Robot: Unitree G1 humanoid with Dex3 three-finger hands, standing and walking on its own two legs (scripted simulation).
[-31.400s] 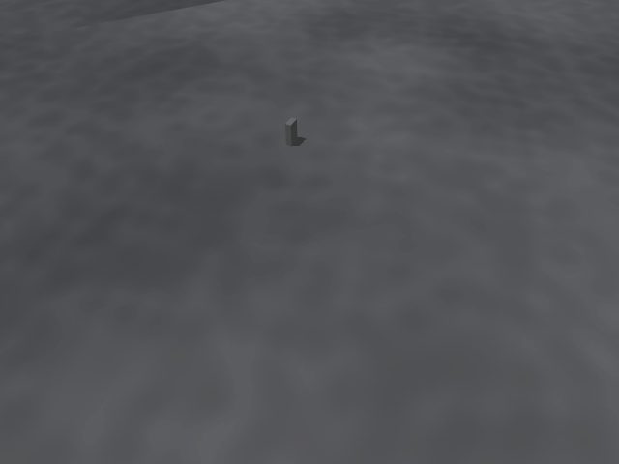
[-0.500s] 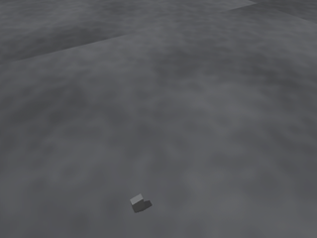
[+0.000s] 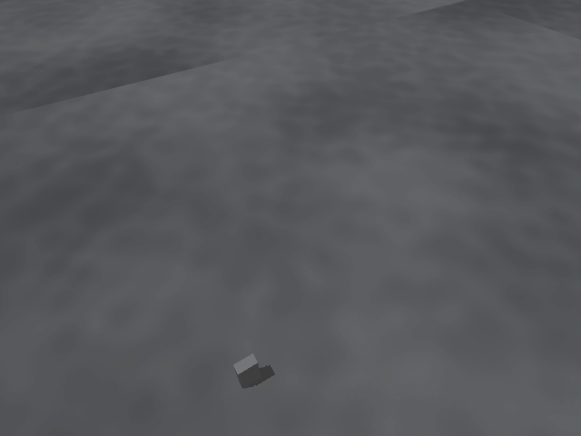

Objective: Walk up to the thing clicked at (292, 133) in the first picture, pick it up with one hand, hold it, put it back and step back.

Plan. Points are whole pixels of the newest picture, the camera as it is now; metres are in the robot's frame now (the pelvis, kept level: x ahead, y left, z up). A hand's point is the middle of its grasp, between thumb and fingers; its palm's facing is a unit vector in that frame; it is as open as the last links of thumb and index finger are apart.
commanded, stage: stand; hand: left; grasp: from the side
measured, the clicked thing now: (247, 371) +0.46 +0.17 -0.72
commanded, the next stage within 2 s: step back in 0.94 s
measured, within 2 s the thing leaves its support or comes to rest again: neither
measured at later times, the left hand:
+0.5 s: hand out of the picture +0.10 +0.24 -0.16, palm faces -0.03 -0.94 -0.33, open 7.4 cm
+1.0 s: hand out of the picture +0.11 +0.24 -0.16, palm faces -0.01 -0.94 -0.34, open 7.4 cm
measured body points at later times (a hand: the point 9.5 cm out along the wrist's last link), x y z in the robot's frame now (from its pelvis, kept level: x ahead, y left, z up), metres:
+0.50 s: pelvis +0.02 -0.01 +0.00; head +0.03 -0.01 +0.45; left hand +0.10 +0.28 -0.13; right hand +0.09 -0.30 -0.14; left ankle +0.01 +0.11 -0.75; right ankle +0.01 -0.13 -0.75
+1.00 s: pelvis +0.02 -0.01 +0.00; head +0.04 -0.02 +0.45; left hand +0.11 +0.29 -0.13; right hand +0.09 -0.31 -0.14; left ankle +0.01 +0.11 -0.75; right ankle +0.01 -0.13 -0.75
